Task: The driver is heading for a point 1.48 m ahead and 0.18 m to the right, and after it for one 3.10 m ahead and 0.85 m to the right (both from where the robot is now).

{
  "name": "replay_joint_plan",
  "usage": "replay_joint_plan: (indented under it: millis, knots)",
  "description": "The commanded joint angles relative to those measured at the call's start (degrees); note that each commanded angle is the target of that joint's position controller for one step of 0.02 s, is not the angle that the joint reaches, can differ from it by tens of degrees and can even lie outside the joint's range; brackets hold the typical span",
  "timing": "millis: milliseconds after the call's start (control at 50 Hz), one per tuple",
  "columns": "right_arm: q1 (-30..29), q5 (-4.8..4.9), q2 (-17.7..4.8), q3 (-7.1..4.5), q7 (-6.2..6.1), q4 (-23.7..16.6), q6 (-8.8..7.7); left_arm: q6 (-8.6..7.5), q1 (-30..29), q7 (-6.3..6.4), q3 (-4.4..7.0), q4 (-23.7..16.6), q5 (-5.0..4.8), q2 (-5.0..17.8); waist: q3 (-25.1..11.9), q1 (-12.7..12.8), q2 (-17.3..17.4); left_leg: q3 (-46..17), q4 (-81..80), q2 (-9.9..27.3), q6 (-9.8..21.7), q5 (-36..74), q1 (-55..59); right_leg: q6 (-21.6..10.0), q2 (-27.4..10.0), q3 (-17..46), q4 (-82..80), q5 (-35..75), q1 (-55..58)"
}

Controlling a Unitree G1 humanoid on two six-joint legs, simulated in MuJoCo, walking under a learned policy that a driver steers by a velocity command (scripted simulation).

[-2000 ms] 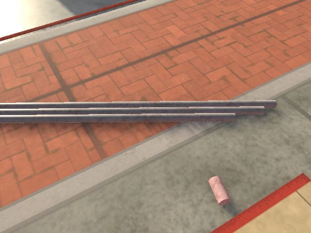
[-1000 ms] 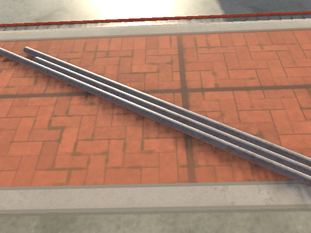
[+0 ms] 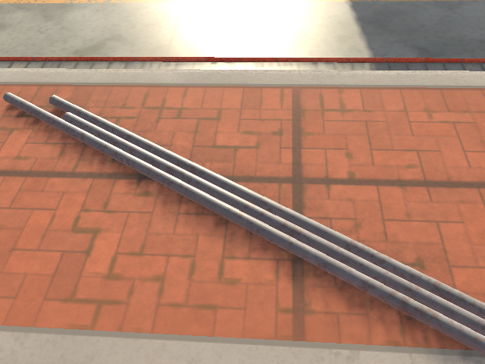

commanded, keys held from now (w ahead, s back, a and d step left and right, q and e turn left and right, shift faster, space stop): w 1.00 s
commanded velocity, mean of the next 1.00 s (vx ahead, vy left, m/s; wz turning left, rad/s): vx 0.49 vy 0.00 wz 0.00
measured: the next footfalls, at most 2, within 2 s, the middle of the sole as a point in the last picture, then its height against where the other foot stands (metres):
left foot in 0.30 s outside the picture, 0.17 m lower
right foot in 0.66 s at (325, 358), level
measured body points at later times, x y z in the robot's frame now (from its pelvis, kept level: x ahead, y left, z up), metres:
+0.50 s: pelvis +0.33 -0.03 -0.15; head +0.38 -0.05 +0.30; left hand +0.41 +0.21 -0.29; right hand +0.31 -0.28 -0.31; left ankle +0.30 +0.02 -0.88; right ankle +0.41 -0.18 -0.82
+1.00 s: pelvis +0.63 -0.12 -0.14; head +0.65 -0.13 +0.31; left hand +0.58 +0.13 -0.28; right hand +0.73 -0.36 -0.28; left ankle +0.73 +0.04 -0.81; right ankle +0.59 -0.17 -0.88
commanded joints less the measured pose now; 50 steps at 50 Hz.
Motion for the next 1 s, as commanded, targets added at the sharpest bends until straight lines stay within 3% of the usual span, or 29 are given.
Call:
replay_joint_plan:
  millis: [20,60,100,140,200,220,260,280,300,320,340,360,380,400,420,440,460,500,560,600,620,660,680,700,720,760,800,860,1000]
  knots:
    - [-9.56,0.92,-4.7,-1.07,0.55,-5.42,0.17,-2.61,-5.07,0.62,-0.22,-2.34,0.17,4.84,13.9,-2.97,-3.36,0.04,-14.03,3.26,-0.88,15.87,-12.39,-5.18,-12.3,16.13,-19.66,20.72,-5.2]
    - [-13.31,-0.16,-0.2,0.45,2.08,-7.24,0.26,-3.0,-4.57,1.18,-0.69,-1.6,-0.01,3.2,12.16,-2.23,-5.95,7.56,-26.17,0.04,-0.55,31.55,-0.72,-4.12,-7.08,10.39,-20.63,15.91,-13.81]
    - [-10.37,0.11,1.85,1.19,3.35,-5.44,-0.05,-2.9,-3.24,1.15,-1.22,-1.07,-0.69,2.13,7.86,-2.05,-5.17,9.49,-30.66,-0.79,0.93,47.88,11.4,-2.74,-6.24,8.56,-18.17,13.64,-17.7]
    - [-10.96,0.12,0.71,1.38,3.43,-5.37,-0.36,-2.65,-0.94,1.12,-1.49,-0.64,-0.69,1.83,6.79,-0.76,-4.15,9.89,-32.3,-0.57,1.74,51.95,12.09,-1.9,-6.8,8.7,-13.7,13.46,-13.99]
    - [-20.32,-0.84,-1.05,1.72,2.53,-8.67,-1.4,-1.43,8.69,2.26,-1.75,2.27,1.78,1.35,11.78,5.53,-1.64,10.28,-42.04,0.17,0.13,41.55,-0.82,-2.69,-7.55,11.48,-4.66,20.71,3.24]
    - [-20.12,-1.13,-0.82,1.95,2.26,-8.97,-2.06,-0.81,10.11,2.89,-1.89,3.42,2.11,1.46,11.66,5.71,-1.38,9.66,-47.66,0.32,-0.26,39.91,-1.87,-2.6,-6.44,10.64,0.96,25.61,8.15]
    - [-6.56,-0.55,-1.28,1.63,1.38,-4.59,-2.5,0.45,9.02,3.79,-1.99,3.78,2.22,1.29,6.26,1.0,-3.7,6.92,-56.12,2.23,0.31,44.17,9.43,-3.13,-5.52,10.01,17.66,35.37,9.54]
    - [1.39,-0.36,-2.16,1.1,0.92,-1.51,-2.51,0.82,7.94,3.77,-2.08,3.57,1.12,1.23,3.41,-2.45,-1.5,7.79,-59.96,2.45,0.51,48.53,17.01,-2.63,-4.84,8.37,27.39,40.09,7.84]
    - [9.81,-1.12,-3.42,0.18,0.81,1.51,-2.08,1.53,5.09,3.32,-1.66,2.66,-0.44,1.45,2.57,-6.87,1.69,4.91,-62.58,6.43,3.6,52.68,31.81,-1.54,-2.19,5.89,45.79,28.95,-6.24]
    - [18.68,-0.45,-7.5,-0.77,1.55,3.75,-1.81,1.03,-1.04,2.41,-0.58,0.3,-1.15,2.72,-2.4,-11.52,6.4,0.59,-50.58,12.96,6.83,72.58,47.18,-0.79,4.56,1.08,65.1,-11.76,-22.36]
    - [20.96,-1.09,-8.02,-0.35,1.92,3.25,-2.51,0.45,6.29,3.44,-1.04,-1.63,-4.6,0.73,-11.67,-6.71,8.97,-9.94,-30.23,24.57,11.43,85.49,69.21,-0.76,1.3,10.17,67.02,-16.72,-41.6]
    - [19.65,-0.14,-6.3,-0.4,1.31,2.5,-2.96,-0.71,0.3,4.02,-1.11,-3.13,-4.37,3.05,-12.11,-10.34,5.03,-12.18,-35.61,25.2,13.02,67.13,71.57,-1.53,-2.26,13.07,61.61,-8.48,-52.52]
    - [15.04,-0.36,-6.44,-1.14,-0.2,2.23,-2.95,-0.49,-1.58,3.93,-1.09,-3.54,-2.68,3.57,-9.09,-7.87,2.66,-15.63,-41.52,26.03,17.55,40.38,63.09,-1.1,-3.59,11.68,59.99,-2.77,-55.87]
    - [6.58,0.16,-4.47,-0.44,-1.59,0.81,-3.34,0.41,-5.55,2.99,-0.92,-5.33,-0.43,3.33,-3.79,-1.92,-2.07,-18.51,-51.25,25.39,16.25,23.66,46.59,1.04,-6.64,10.85,47.94,2.93,-50.66]
    - [3.33,0.8,-1.58,0.8,-1.94,-0.2,-3.76,1.16,-7.44,1.4,-0.62,-5.31,1.52,3.12,1.13,0.5,-6.07,-16.42,-55.09,23.39,15.79,25.38,31.34,3.4,-8.8,10.37,36.77,6.78,-40.7]
    - [3.03,0.53,-0.24,1.54,-1.84,-0.02,-4.11,1.71,-9.09,0.28,-0.91,-5.58,1.84,1.06,4.83,1.76,-5.77,-12.95,-57.23,20.43,15.4,31.24,18.43,5.19,-9.37,9.11,28.65,9.55,-31.16]
    - [3.41,0.22,-0.9,1.58,-1.52,0.17,-4.58,1.81,-11.29,-0.36,-1.25,-7.02,1.29,-0.24,7.17,2.25,-4.38,-8.22,-58.3,17.36,13.86,39.2,11.06,5.77,-9.55,7.66,21.32,13.33,-25.41]
    - [3.04,1.43,-2.32,1.12,-0.93,0.47,-5.25,1.19,-12.75,-0.64,-2.44,-7.6,0.39,-3.53,5.0,2.67,-0.38,-0.11,-57.84,10.29,8.85,42.73,4.99,4.26,-8.24,4.4,8.22,24.42,-12.74]
    - [6.67,2.86,-3.49,0.67,0.08,1.37,-4.52,0.72,-16.87,-0.2,-2.13,-8.3,-0.8,-1.12,3.5,0.21,0.91,0.11,-57.57,9.13,6.66,37.53,12.37,2.52,-5.8,1.58,1.97,31.36,-10.78]
    - [9.3,2.31,-3.73,0.64,0.0,2.48,-3.72,0.63,-21.52,-0.01,-1.7,-10.05,-0.51,-0.15,5.31,-0.96,-0.61,-0.4,-54.39,10.45,6.08,40.7,19.49,0.96,-5.1,0.65,-1.45,27.0,-13.67]
    - [9.91,1.65,-3.93,0.59,-0.24,2.92,-3.43,0.41,-19.49,0.16,-1.22,-9.38,-0.31,0.69,4.9,0.08,-0.68,0.32,-49.99,10.36,5.29,44.35,22.06,0.24,-4.06,0.28,-3.5,24.94,-11.64]
    - [10.39,1.0,-3.92,0.68,-0.49,2.76,-3.09,-0.45,-4.28,0.73,0.54,-4.4,0.38,4.18,-2.22,6.35,-2.41,3.37,-30.59,7.05,3.17,43.45,19.92,-1.93,-3.76,2.23,-7.51,22.5,4.62]
    - [12.5,0.97,-1.2,1.37,-0.45,1.17,-3.02,-0.73,4.24,1.29,1.88,-3.47,1.23,9.93,-9.27,8.18,-9.67,7.11,-11.63,3.38,1.78,22.56,12.47,-4.83,-17.71,18.98,-9.69,18.51,14.51]
    - [19.37,2.72,2.94,1.65,-0.12,1.36,-2.7,0.2,4.67,0.95,2.64,-3.55,0.63,13.8,-15.0,4.7,-20.18,5.33,6.15,-5.55,0.51,-12.68,-2.75,-13.09,-28.95,45.93,-19.72,15.94,22.93]
    - [14.37,1.18,-1.85,0.69,-0.37,1.05,-2.11,1.01,-1.45,0.66,2.07,-4.37,-1.54,10.18,-8.34,3.29,-10.17,0.75,8.54,-1.19,1.05,-8.02,-8.31,-11.56,-25.68,43.79,-22.01,4.41,17.56]
    - [6.51,0.89,-0.56,0.69,0.1,-0.96,-2.33,0.46,-10.21,0.35,0.46,-6.15,-0.84,3.83,2.47,0.78,-4.9,1.37,2.53,3.37,1.05,1.75,-7.39,-7.96,-20.57,28.56,-24.11,12.35,4.0]
    - [8.35,-0.28,0.76,0.72,0.69,-0.32,-1.02,-0.58,-10.41,0.67,-0.26,-5.25,-1.08,1.82,2.29,-2.42,-7.22,1.52,-1.92,5.0,0.07,4.33,-0.77,-5.78,-17.29,20.4,-25.32,25.85,-1.53]
    - [6.54,0.2,1.14,0.53,0.74,-0.65,0.11,-1.82,-7.0,0.81,-0.23,-3.92,-1.4,2.39,1.28,-3.46,-5.54,2.55,-5.17,4.94,-1.48,6.95,-0.86,-5.7,-15.38,15.36,-26.54,34.71,-0.5]
    - [-8.59,0.56,1.74,0.76,1.08,-5.5,0.55,-1.43,0.77,1.51,-0.85,-2.02,-1.38,1.57,5.29,-0.22,-5.91,6.33,-19.78,5.59,-3.66,16.67,-9.9,-4.5,-13.43,10.6,-29.14,40.85,5.61]
Keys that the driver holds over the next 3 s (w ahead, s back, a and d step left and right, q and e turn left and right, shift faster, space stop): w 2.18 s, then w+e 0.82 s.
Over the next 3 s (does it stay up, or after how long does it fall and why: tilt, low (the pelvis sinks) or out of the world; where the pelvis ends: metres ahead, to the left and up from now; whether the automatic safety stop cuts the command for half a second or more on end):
stays up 1.62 -0.19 -0.14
